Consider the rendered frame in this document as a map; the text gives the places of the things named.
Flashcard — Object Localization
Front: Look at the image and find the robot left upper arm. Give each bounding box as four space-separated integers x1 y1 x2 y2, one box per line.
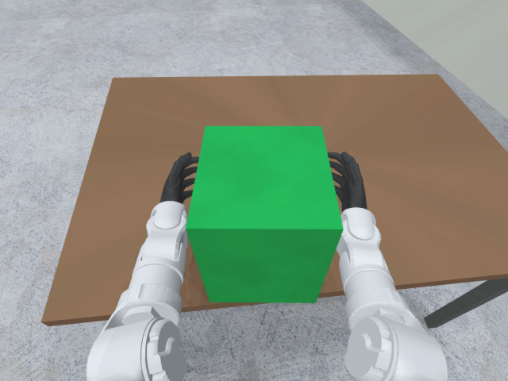
87 317 187 381

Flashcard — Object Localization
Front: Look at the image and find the robot right hand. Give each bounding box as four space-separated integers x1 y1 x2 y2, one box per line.
327 152 367 212

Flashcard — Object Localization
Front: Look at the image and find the left robot forearm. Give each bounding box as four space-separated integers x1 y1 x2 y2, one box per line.
87 201 189 365

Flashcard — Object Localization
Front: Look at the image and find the robot right upper arm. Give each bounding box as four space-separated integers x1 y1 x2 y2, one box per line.
344 315 448 381

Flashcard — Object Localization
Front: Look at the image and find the table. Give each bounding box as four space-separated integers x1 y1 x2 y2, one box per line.
41 74 508 329

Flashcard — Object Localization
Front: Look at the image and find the right robot forearm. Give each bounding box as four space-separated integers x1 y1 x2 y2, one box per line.
336 207 448 378

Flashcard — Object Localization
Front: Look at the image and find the robot left hand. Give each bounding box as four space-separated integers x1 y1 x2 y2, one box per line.
160 152 199 204

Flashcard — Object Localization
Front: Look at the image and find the carton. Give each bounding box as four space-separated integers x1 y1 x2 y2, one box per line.
186 126 344 303

